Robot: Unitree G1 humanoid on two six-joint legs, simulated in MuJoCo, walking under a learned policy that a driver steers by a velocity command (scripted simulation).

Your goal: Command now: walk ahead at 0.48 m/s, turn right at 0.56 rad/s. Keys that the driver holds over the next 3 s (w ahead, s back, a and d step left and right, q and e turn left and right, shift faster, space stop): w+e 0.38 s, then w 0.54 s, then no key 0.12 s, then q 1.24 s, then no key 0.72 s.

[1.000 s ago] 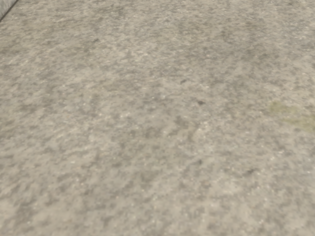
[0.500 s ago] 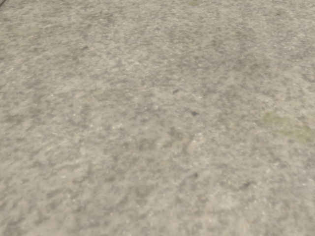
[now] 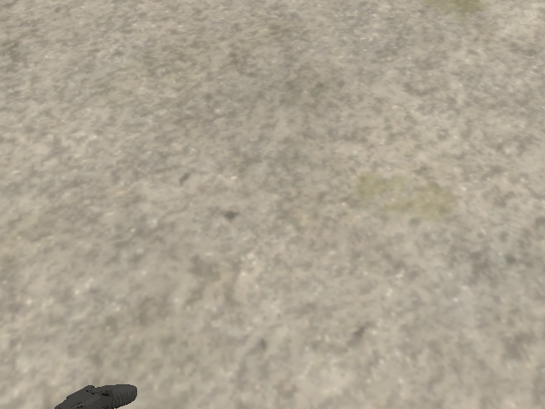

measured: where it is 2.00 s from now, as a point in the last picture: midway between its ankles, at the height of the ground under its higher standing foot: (331, 307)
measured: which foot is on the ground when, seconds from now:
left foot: up 0.00-0.44, down 0.46-1.00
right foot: down 0.00-0.48, up 0.50-0.96, down 0.98-1.00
